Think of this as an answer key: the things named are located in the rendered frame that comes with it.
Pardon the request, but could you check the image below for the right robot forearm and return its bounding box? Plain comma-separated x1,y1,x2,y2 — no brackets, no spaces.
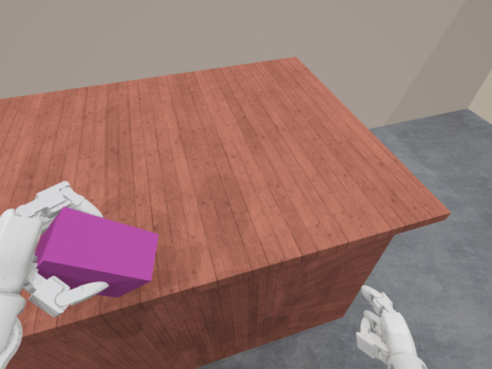
387,353,427,369

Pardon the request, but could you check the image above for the left robot forearm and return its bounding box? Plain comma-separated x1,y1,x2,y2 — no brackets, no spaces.
0,292,26,369

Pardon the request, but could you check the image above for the sponge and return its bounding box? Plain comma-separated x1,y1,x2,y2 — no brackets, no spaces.
35,207,158,298

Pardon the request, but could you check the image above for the robot right hand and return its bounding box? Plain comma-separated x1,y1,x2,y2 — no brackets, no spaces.
356,285,417,365

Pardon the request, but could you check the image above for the robot left hand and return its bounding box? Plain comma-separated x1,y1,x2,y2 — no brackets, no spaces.
0,181,109,317

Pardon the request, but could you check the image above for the table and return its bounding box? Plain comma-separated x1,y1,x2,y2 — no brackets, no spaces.
0,57,451,369

